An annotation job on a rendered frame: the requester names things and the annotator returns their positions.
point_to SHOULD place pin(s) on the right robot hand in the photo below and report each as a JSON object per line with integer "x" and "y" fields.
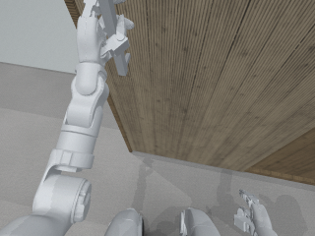
{"x": 247, "y": 220}

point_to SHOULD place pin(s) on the robot left upper arm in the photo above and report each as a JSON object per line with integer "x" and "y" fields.
{"x": 61, "y": 201}

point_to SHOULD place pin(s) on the left robot hand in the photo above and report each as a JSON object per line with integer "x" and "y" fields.
{"x": 91, "y": 35}

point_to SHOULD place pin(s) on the left robot forearm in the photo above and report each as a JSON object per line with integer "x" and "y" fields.
{"x": 81, "y": 124}

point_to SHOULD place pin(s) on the robot left thigh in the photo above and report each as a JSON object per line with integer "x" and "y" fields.
{"x": 125, "y": 223}

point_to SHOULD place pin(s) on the handle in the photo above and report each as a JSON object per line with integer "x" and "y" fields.
{"x": 110, "y": 22}

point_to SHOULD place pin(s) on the right robot forearm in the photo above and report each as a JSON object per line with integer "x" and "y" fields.
{"x": 264, "y": 231}

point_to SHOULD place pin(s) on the wardrobe door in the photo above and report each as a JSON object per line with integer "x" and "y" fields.
{"x": 223, "y": 83}
{"x": 296, "y": 158}

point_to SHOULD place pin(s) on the robot thigh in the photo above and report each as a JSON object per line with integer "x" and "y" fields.
{"x": 125, "y": 223}
{"x": 194, "y": 222}

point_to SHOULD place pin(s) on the robot right thigh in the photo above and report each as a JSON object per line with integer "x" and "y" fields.
{"x": 194, "y": 222}

